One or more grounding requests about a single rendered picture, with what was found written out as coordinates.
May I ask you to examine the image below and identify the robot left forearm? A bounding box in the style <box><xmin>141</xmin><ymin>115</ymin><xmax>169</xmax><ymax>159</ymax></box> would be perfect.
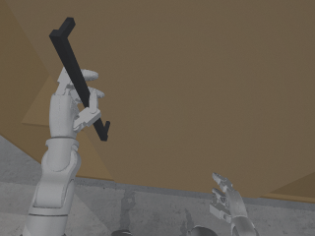
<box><xmin>20</xmin><ymin>136</ymin><xmax>82</xmax><ymax>236</ymax></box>

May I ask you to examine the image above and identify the wardrobe door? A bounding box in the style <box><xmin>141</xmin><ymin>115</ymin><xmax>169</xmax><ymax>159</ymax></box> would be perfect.
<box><xmin>269</xmin><ymin>172</ymin><xmax>315</xmax><ymax>199</ymax></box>
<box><xmin>5</xmin><ymin>0</ymin><xmax>315</xmax><ymax>199</ymax></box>

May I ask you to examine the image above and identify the robot left hand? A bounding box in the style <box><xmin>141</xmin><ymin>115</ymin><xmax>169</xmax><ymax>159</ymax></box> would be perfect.
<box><xmin>49</xmin><ymin>67</ymin><xmax>105</xmax><ymax>140</ymax></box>

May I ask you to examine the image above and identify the handle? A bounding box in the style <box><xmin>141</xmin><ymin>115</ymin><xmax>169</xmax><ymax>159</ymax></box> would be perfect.
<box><xmin>49</xmin><ymin>17</ymin><xmax>110</xmax><ymax>142</ymax></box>

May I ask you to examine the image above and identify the robot right forearm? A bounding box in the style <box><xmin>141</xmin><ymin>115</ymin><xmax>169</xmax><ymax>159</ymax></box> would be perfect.
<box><xmin>229</xmin><ymin>216</ymin><xmax>261</xmax><ymax>236</ymax></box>

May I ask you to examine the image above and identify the robot right hand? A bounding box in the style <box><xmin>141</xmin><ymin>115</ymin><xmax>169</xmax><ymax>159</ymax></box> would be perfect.
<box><xmin>210</xmin><ymin>172</ymin><xmax>248</xmax><ymax>225</ymax></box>

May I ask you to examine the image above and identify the robot right thigh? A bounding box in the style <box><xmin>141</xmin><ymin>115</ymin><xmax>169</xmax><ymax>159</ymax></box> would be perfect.
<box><xmin>186</xmin><ymin>226</ymin><xmax>218</xmax><ymax>236</ymax></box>

